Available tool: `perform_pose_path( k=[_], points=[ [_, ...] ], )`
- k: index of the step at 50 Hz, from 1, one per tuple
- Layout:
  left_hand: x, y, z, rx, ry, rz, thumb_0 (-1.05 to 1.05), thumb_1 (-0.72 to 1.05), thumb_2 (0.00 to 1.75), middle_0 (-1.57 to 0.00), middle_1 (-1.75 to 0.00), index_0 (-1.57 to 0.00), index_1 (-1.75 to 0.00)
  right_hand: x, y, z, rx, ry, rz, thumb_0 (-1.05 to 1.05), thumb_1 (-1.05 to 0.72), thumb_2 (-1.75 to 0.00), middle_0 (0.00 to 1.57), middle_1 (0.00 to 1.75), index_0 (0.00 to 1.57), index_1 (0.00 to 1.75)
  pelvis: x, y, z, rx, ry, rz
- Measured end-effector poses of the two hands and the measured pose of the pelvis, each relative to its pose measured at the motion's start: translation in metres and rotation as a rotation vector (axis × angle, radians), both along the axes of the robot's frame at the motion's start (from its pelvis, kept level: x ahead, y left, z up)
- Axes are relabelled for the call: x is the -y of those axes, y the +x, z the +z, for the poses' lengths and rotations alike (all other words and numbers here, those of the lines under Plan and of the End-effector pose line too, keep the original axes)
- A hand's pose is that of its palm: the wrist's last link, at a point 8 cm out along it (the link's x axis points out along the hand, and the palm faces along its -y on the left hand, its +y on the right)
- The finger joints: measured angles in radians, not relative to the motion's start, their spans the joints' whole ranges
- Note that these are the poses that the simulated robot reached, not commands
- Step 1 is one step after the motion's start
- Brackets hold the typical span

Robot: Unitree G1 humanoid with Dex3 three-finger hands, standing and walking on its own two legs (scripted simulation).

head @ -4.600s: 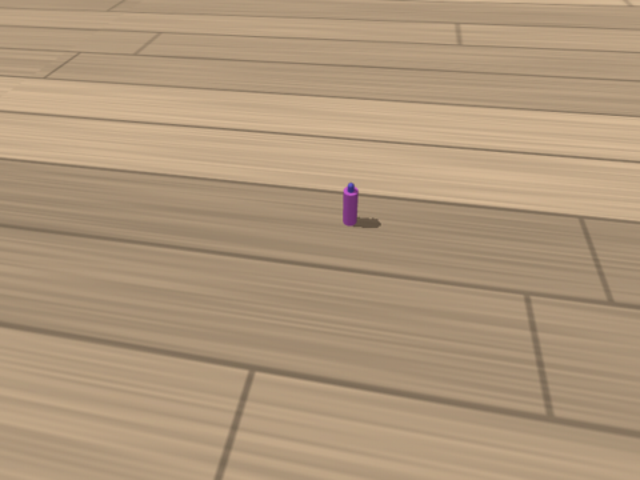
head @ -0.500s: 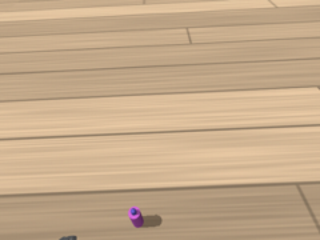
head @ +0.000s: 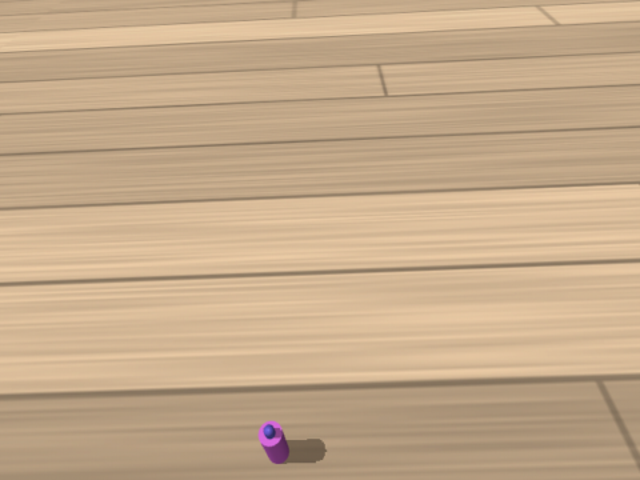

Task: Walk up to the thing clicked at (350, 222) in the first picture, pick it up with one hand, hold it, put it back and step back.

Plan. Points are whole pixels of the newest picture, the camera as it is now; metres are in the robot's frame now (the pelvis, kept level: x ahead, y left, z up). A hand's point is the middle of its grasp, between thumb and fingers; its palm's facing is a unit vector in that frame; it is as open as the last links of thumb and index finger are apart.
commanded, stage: walk up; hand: left
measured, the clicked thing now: (273, 441) +0.36 +0.19 -0.67
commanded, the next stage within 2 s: stand in 0.24 s
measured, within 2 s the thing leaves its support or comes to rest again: neither
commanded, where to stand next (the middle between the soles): +0.07 +0.01 m, yaw +0 degrees
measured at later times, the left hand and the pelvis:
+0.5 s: hand out of the picture +0.10 +0.25 -0.16, palm faces -0.02 -0.94 -0.34, open 7.4 cm; pelvis +0.01 +0.00 +0.00, yaw +0 degrees
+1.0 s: hand out of the picture +0.09 +0.24 -0.15, palm faces -0.01 -0.94 -0.35, open 7.4 cm; pelvis +0.02 -0.01 +0.00, yaw +1 degrees
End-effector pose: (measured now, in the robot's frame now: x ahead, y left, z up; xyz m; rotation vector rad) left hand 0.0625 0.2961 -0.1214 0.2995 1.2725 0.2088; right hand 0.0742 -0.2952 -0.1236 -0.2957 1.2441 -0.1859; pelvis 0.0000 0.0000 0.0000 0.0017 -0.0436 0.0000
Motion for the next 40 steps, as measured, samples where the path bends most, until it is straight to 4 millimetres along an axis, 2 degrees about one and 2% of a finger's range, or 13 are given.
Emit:
perform_pose_path(
  k=[11, 26, 40],
  points=[
    [0.000, 0.010, 0.002, 0.017, 0.002, -0.002, 0.01, 0.90, 0.90, -0.20, -0.30, -0.20, -0.30, -0.003, 0.004, -0.001, -0.001, 0.008, -0.001, 0.00, -0.90, -0.90, 0.20, 0.30, 0.21, 0.30, 0.000, 0.004, 0.000, -0.005, 0.001, 0.003],
    [0.005, 0.030, 0.003, 0.052, 0.005, -0.030, 0.01, 0.90, 0.90, -0.20, -0.30, -0.20, -0.30, 0.003, 0.013, 0.003, 0.017, -0.007, 0.002, 0.00, -0.90, -0.90, 0.20, 0.30, 0.21, 0.30, 0.004, 0.013, 0.001, -0.007, 0.001, 0.009],
    [0.009, 0.028, 0.005, 0.053, 0.010, -0.025, 0.01, 0.90, 0.90, -0.20, -0.30, -0.20, -0.30, 0.010, 0.016, 0.004, 0.019, -0.008, 0.008, 0.00, -0.90, -0.90, 0.20, 0.30, 0.20, 0.30, 0.010, 0.016, 0.001, -0.003, -0.001, 0.014]
  ],
)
